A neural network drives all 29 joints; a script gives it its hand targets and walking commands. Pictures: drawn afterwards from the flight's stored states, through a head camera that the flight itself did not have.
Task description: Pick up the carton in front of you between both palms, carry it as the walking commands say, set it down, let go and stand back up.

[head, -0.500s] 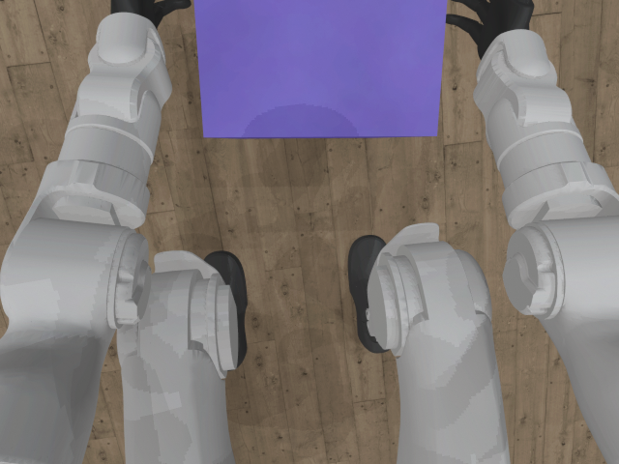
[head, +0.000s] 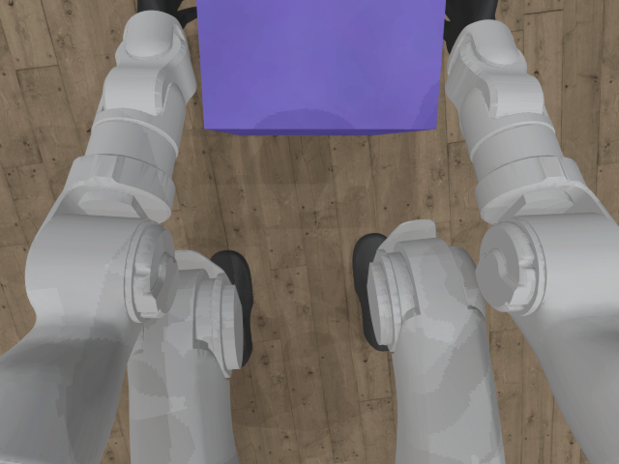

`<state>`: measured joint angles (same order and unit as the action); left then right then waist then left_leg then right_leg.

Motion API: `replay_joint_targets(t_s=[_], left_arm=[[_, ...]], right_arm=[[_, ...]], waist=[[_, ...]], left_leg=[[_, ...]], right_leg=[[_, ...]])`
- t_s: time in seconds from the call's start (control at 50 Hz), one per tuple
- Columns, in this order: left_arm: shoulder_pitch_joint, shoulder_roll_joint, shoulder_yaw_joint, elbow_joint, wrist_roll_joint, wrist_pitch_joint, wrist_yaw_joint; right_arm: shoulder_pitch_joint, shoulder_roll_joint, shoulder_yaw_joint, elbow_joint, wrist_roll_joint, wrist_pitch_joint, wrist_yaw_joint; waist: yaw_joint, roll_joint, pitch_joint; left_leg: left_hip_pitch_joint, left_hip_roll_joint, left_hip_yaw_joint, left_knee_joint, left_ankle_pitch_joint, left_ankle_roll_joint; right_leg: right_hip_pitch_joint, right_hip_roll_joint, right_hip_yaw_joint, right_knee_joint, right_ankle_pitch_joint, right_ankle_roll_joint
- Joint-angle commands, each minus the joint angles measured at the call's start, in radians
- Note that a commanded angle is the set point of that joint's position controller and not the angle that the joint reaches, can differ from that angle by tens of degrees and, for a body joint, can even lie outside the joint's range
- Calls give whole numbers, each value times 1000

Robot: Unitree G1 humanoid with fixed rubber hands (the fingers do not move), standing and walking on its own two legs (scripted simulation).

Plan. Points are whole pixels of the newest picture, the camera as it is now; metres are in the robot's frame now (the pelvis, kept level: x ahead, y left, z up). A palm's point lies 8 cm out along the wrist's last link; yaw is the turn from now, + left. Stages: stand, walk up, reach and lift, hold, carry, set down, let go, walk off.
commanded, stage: reach and lift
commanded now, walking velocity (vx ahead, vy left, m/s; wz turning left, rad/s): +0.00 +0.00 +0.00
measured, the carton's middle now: (312, 44) +0.52 -0.05 -0.24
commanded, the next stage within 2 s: none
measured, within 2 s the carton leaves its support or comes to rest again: leaves its support in 0.10 s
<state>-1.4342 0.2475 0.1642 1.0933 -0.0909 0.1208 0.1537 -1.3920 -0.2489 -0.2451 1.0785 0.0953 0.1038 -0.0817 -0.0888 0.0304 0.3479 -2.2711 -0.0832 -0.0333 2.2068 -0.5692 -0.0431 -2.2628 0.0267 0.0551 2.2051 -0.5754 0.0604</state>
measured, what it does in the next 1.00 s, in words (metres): rises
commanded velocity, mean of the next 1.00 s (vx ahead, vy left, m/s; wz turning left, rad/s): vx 0.00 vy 0.00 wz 0.00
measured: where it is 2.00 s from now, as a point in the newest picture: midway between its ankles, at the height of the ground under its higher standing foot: (306, 319)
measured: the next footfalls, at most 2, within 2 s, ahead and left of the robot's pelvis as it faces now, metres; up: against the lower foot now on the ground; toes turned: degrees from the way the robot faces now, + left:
none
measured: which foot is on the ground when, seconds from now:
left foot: down 0.00-1.00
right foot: down 0.00-1.00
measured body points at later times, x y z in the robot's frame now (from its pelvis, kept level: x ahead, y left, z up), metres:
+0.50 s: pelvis +0.00 +0.00 +0.09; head +0.27 -0.02 +0.45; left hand +0.52 +0.10 +0.01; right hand +0.48 -0.20 +0.00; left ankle +0.11 +0.13 -0.33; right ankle +0.11 -0.14 -0.33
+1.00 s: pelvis +0.03 +0.00 +0.21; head +0.23 -0.01 +0.62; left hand +0.49 +0.11 +0.16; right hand +0.46 -0.19 +0.15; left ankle +0.11 +0.13 -0.33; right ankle +0.11 -0.14 -0.33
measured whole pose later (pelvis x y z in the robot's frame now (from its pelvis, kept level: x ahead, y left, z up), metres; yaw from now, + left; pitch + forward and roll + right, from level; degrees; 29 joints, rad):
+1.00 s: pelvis +0.03 +0.00 +0.21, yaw -1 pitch +36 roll +0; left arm -0.79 -0.07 0.38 0.68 0.15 0.32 0.12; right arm -0.77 0.01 -0.39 0.66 -0.15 0.37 -0.03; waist -0.04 0.04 -0.21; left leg -1.62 -0.13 -0.10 1.51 -0.52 -0.05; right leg -1.63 0.09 0.12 1.50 -0.50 0.07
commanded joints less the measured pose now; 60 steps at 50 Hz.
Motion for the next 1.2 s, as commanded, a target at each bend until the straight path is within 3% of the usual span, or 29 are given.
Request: replay_joint_targets(t_s=[0.0,0.1,0.14,0.16,0.18,0.28,0.32,0.38,0.4,0.42,0.46,0.5,0.52,0.6,0.62,0.64,0.7,0.74,0.76,0.86,0.9,0.92,0.98,1.0,1.04,1.06,1.14,1.16,1.18], left_arm=[[-524,-1042,-311,-314,-68,10,-261],[-542,-1193,-422,-520,-157,40,-229],[-445,-1170,-374,-457,-85,81,-229],[-423,-1230,-391,-435,-82,92,-231],[-371,-1224,-372,-436,-41,103,-234],[-458,-1251,-346,-423,-2,127,-259],[-350,-1208,-254,-354,73,149,-273],[-307,-1261,-184,-255,129,175,-284],[-230,-1211,-150,-230,177,179,-290],[-239,-1281,-144,-207,167,174,-294],[-285,-1280,-124,-286,154,167,-295],[-276,-1302,-168,-289,140,170,-298],[-338,-1267,-214,-313,113,170,-296],[-248,-1337,-226,-304,138,183,-296],[-234,-1401,-242,-337,118,180,-288],[-218,-1378,-251,-335,113,190,-281],[-193,-1404,-297,-411,96,200,-279],[-261,-1402,-382,-460,23,198,-275],[-236,-1343,-366,-506,54,199,-283],[8,-1434,-342,-408,81,209,-298],[104,-1453,-336,-321,83,219,-305],[80,-1417,-315,-339,108,212,-310],[133,-1443,-350,-400,87,177,-315],[113,-1410,-350,-423,103,170,-313],[133,-1392,-385,-451,89,155,-310],[223,-1434,-376,-419,113,159,-310],[264,-1431,-422,-456,107,144,-320],[226,-1438,-412,-474,99,143,-326],[369,-1474,-392,-419,112,163,-326]], right_arm=[[-577,966,354,-362,77,49,295],[-595,1044,476,-693,158,79,251],[-565,1051,471,-666,126,112,252],[-554,1054,481,-646,113,127,254],[-550,1084,507,-631,126,141,255],[-377,1169,403,-469,5,200,249],[-375,1202,347,-418,-31,212,257],[-355,1181,271,-323,-75,214,273],[-305,1211,283,-294,-96,225,275],[-334,1207,257,-360,-118,209,279],[-333,1236,228,-333,-148,214,287],[-381,1223,265,-378,-111,205,283],[-306,1209,255,-363,-126,215,283],[-304,1217,262,-405,-123,210,292],[-316,1202,283,-427,-128,215,303],[-323,1240,317,-467,-81,211,309],[-326,1282,383,-505,-60,236,315],[-256,1257,416,-490,-44,239,315],[-137,1322,424,-461,-39,261,305],[-138,1362,483,-526,-34,251,314],[-22,1314,433,-456,-78,239,306],[-11,1278,397,-387,-99,249,308],[28,1345,457,-516,-104,218,300],[13,1349,465,-533,-85,204,293],[50,1374,486,-524,-55,192,285],[176,1355,427,-437,-99,197,281],[228,1371,506,-523,-123,185,274],[223,1356,487,-487,-126,191,273],[282,1398,503,-495,-99,191,273]], waist=[[-18,82,-1418],[-90,-5,-1916],[-10,-14,-1840],[-53,0,-1809],[23,23,-1790],[-77,-29,-1589],[16,-48,-1508],[0,18,-1352],[92,-19,-1331],[8,11,-1362],[28,-60,-1390],[39,-1,-1456],[-39,7,-1425],[11,99,-1498],[-40,56,-1534],[8,88,-1592],[15,36,-1655],[-55,39,-1619],[7,7,-1647],[72,-28,-1547],[-15,-23,-1405],[45,12,-1282],[-15,-51,-1402],[53,-28,-1381],[78,-31,-1383],[27,-4,-1316],[47,-2,-1258],[-7,-51,-1250],[69,0,-1256]], left_leg=[[646,-93,101,-167,378,33],[798,-125,120,-156,554,14],[742,-129,119,-205,487,22],[726,-130,125,-219,428,13],[733,-130,147,-243,413,23],[566,-118,131,-332,190,19],[545,-120,128,-406,138,30],[629,-110,118,-478,73,28],[593,-114,136,-506,83,26],[605,-113,128,-512,99,18],[659,-118,106,-553,83,28],[706,-118,106,-573,144,18],[710,-111,99,-593,128,6],[798,-112,105,-640,171,-6],[856,-110,86,-677,177,-3],[948,-113,96,-672,189,-4],[999,-112,93,-728,222,7],[1031,-106,75,-732,225,-9],[1015,-109,105,-747,251,-8],[1134,-113,84,-854,261,13],[1122,-98,42,-894,247,0],[1110,-96,50,-939,190,2],[1196,-87,23,-959,320,7],[1196,-96,39,-966,354,6],[1214,-97,27,-1008,382,15],[1206,-93,12,-1043,348,8],[1300,-99,1,-1117,374,11],[1328,-82,-2,-1103,342,17],[1412,-89,0,-1167,371,22]], right_leg=[[597,82,-124,-160,449,-52],[904,98,-155,-172,669,-27],[884,100,-149,-216,608,-25],[863,109,-165,-237,538,-24],[828,123,-131,-276,501,-21],[794,126,-124,-397,307,-30],[788,118,-142,-429,260,-17],[682,123,-150,-497,167,-22],[672,126,-145,-504,166,-10],[750,128,-141,-533,194,-24],[736,128,-159,-556,140,-25],[781,128,-145,-576,220,-26],[808,127,-150,-574,265,-31],[884,122,-113,-650,252,-55],[874,137,-155,-646,273,-47],[917,131,-137,-656,279,-38],[946,130,-154,-702,260,-32],[997,131,-158,-708,301,-36],[1086,143,-118,-757,341,-30],[1129,134,-112,-825,290,-14],[1146,132,-112,-875,291,-29],[1123,123,-104,-905,252,-25],[1257,133,-89,-946,366,-24],[1286,115,-58,-971,406,-18],[1376,126,-44,-994,455,-15],[1425,125,-32,-1037,453,-34],[1453,117,-30,-1098,459,-31],[1478,122,-29,-1134,417,-34],[1534,123,-14,-1153,441,-27]])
